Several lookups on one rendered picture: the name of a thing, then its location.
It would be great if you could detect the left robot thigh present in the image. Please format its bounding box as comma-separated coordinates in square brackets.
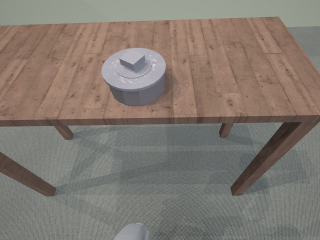
[113, 223, 150, 240]

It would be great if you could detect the knob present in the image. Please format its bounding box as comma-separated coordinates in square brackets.
[119, 50, 146, 71]

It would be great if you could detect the pot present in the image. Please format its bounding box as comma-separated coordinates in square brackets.
[109, 75, 165, 106]

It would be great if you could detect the lid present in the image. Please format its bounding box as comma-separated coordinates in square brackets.
[101, 48, 166, 92]

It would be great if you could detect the table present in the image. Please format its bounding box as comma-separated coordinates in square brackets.
[0, 16, 320, 197]

